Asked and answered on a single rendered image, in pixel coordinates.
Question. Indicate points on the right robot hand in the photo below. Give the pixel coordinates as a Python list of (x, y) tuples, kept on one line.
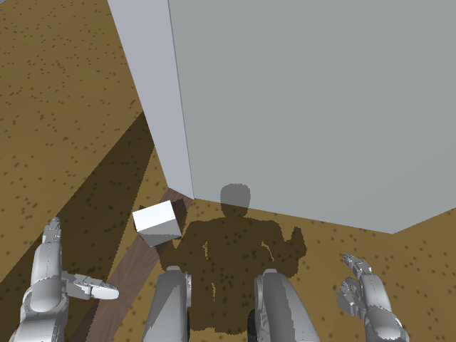
[(369, 293)]

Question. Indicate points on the left robot hand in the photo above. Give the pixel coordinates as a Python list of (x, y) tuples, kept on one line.
[(47, 265)]

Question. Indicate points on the left robot arm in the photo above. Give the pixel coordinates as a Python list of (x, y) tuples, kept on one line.
[(44, 313)]

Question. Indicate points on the right robot arm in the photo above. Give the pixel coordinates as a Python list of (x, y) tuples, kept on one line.
[(383, 326)]

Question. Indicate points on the carton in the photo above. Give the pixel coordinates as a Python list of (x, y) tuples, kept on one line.
[(157, 224)]

